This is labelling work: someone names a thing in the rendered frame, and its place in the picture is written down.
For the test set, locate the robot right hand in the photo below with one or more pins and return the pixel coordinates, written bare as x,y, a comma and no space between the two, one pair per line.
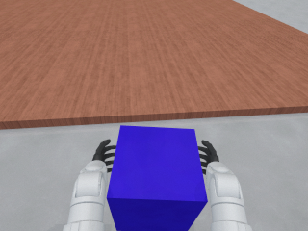
210,157

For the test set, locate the robot left forearm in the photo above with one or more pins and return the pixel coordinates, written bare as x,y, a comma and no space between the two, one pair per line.
88,199

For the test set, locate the robot left hand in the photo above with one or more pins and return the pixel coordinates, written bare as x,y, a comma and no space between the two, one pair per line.
100,153

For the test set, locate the robot right forearm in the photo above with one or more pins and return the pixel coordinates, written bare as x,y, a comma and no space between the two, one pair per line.
226,199

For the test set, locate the carton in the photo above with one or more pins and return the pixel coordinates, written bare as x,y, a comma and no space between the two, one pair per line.
156,182

